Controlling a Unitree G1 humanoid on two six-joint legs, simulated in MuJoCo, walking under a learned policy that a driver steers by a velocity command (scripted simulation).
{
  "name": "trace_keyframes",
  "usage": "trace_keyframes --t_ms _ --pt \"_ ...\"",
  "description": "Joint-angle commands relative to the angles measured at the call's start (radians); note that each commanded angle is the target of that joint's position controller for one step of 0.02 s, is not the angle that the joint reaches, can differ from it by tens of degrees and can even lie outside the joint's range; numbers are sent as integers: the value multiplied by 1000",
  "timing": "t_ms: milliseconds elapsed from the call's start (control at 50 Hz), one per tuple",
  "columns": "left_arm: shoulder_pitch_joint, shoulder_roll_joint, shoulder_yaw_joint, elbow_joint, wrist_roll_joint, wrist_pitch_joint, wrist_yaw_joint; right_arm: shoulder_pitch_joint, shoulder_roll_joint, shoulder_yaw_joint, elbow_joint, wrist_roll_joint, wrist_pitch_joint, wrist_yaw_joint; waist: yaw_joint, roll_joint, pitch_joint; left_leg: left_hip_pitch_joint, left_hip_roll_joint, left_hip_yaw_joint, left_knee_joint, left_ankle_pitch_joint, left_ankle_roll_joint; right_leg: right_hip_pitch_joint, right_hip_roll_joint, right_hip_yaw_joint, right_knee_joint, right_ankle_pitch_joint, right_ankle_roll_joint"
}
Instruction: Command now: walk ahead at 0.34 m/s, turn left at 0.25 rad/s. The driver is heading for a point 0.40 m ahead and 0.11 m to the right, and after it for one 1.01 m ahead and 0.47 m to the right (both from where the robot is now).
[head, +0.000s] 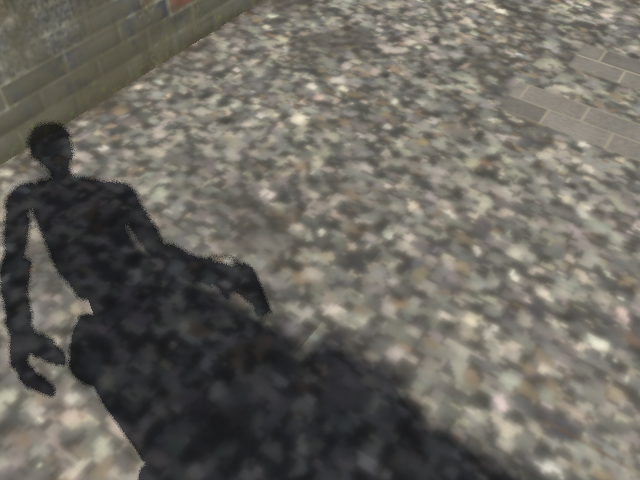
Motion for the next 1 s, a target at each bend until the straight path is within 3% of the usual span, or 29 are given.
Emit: trace_keyframes --t_ms 20,40,60,80,120,160,200,220,300,320,340,380,400,420,440,460,480,500,520,540,580,620,700,800,820,900,960,980,1000 --pt "-118 -29 -11 -89 25 -5 -6 266 -186 -33 35 -2 -34 -44 -140 302 -76 454 324 -489 -270 -37 56 -487 32 -17 471 -302 -10" --pt "-168 74 12 -114 39 3 3 276 -268 -59 26 13 -24 -53 -177 254 -34 341 419 -650 -354 -115 168 -613 69 96 544 -266 -22" --pt "-213 127 26 -96 37 5 0 224 -190 -38 31 9 -27 -53 -153 169 89 289 361 -561 -363 -141 162 -647 21 159 618 -171 -26" --pt "-196 117 26 -75 19 -4 -9 168 -150 -21 33 7 -35 -54 -110 177 130 239 293 -446 -369 -29 133 -634 3 181 612 -64 -26" --pt "-102 106 26 -14 12 -4 -16 149 -112 -10 48 4 -55 -66 -56 175 119 229 226 -277 -346 364 97 -554 -9 178 585 45 -3" --pt "-109 95 24 6 20 1 -23 198 -97 -6 87 14 -69 -68 -55 145 72 258 207 -213 -319 598 98 -531 16 172 602 94 17" --pt "-145 66 17 5 20 4 -25 247 -89 -2 129 20 -77 -68 -56 114 85 256 208 -156 -291 818 101 -544 33 162 579 122 30" --pt "-163 49 7 3 14 2 -31 269 -76 3 154 8 -83 -72 -58 98 101 244 204 -142 -282 870 101 -546 51 158 539 143 21" --pt "-283 6 -24 -6 3 -8 -29 279 -65 16 209 5 -83 -86 -84 131 121 166 182 -41 -262 957 59 -395 97 125 253 214 -7" --pt "-309 -17 -33 -2 -1 -10 -29 292 -81 15 235 7 -88 -88 -78 139 119 158 180 -18 -236 969 51 -335 110 119 196 221 -24" --pt "-304 -9 -36 9 -5 -12 -27 295 -81 17 246 8 -91 -92 -76 128 103 157 190 -16 -215 992 45 -278 128 120 161 235 -43" --pt "-208 22 -30 55 -6 -16 -16 253 -102 13 255 12 -93 -100 -23 123 53 162 208 -7 -107 1127 36 -138 169 127 124 204 -86" --pt "-93 51 -16 97 1 -16 -13 222 -106 10 257 17 -90 -103 34 94 6 154 203 5 26 1164 24 -21 189 120 78 223 -109" --pt "35 55 -9 135 1 -26 -9 200 -121 5 255 23 -90 -103 95 74 -49 107 160 31 214 1070 5 134 183 129 -41 358 -132" --pt "101 116 7 139 3 -40 6 229 -95 13 240 27 -101 -103 95 -65 -123 -70 61 68 514 551 -27 328 18 319 -52 686 -179" --pt "48 220 25 104 3 -37 3 397 3 28 244 36 -101 -96 -36 -260 -262 -289 -90 32 866 -245 -57 493 -294 758 -14 1147 -372" --pt "0 183 34 89 -49 -20 0 349 -96 13 262 -8 -82 -93 -17 -95 -322 -268 -34 -75 877 -167 -43 379 -265 785 -103 722 -407" --pt "-89 144 24 62 -31 -6 4 259 -101 8 240 -8 -69 -96 -28 -74 -144 -326 -9 -55 861 -116 -47 205 -219 720 -179 416 -386" --pt "-145 89 8 51 -17 3 6 202 -91 8 232 -15 -63 -101 -41 -18 -34 -337 23 -50 781 -65 -50 74 -164 664 -242 261 -337" --pt "-161 66 1 48 -9 6 11 181 -86 5 226 -20 -49 -105 -57 -25 15 -315 41 -48 710 -42 -58 -15 -120 614 -270 249 -301" --pt "-165 49 -5 51 -7 -3 14 184 -53 14 223 -16 -25 -97 -75 -22 -11 -240 29 -34 641 10 -69 -93 -59 539 -290 269 -264" --pt "-143 73 4 47 -13 -13 19 180 -42 15 224 -8 -10 -100 -79 -21 -41 -243 27 -27 556 31 -97 -68 -53 524 -271 295 -259" --pt "-114 101 14 39 -9 1 26 72 -69 6 196 -1 11 -105 -48 -80 -20 -297 23 -41 465 77 -131 -78 -39 591 -300 48 -227" --pt "-105 108 28 33 -10 3 23 0 -90 -1 155 19 -2 -111 -40 -102 -22 -311 2 -65 395 75 -111 -62 -32 678 -288 -16 -196" --pt "-102 108 31 43 -4 6 28 -13 -85 1 150 12 -2 -111 -37 -109 -17 -312 -5 -69 381 79 -111 -54 -24 681 -274 9 -193" --pt "-104 115 43 44 5 16 27 -37 -94 1 127 23 -19 -108 -26 -135 -29 -258 -26 -77 275 16 -100 -19 -2 715 -223 118 -197" --pt "-106 111 47 45 3 22 24 32 -82 6 127 45 -33 -113 -55 -164 -28 -126 -63 -68 85 -29 -85 -41 22 759 -207 191 -175" --pt "-127 118 52 37 5 29 21 84 -74 9 136 46 -37 -115 -85 -162 -41 -40 -65 -58 -54 22 -73 -57 45 742 -173 185 -151" --pt "-136 107 53 29 -4 32 24 125 -98 2 144 41 -43 -118 -102 -123 -40 72 -31 -90 -206 85 -56 -131 90 721 -137 80 -101"
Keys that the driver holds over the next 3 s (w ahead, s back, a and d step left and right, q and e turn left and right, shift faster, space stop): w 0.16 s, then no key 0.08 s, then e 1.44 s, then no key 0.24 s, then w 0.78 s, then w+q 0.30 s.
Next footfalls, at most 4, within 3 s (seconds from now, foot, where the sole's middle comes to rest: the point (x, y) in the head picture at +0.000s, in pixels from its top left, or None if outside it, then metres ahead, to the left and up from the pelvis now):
0.44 right None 0.31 -0.06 -0.77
1.02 left None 0.31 0.13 -0.77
1.56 right None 0.21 -0.03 -0.77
2.16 left None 0.34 0.08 -0.77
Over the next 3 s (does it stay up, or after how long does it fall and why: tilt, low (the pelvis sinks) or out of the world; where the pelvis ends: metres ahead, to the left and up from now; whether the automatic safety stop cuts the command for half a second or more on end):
stays up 0.51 -0.30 0.01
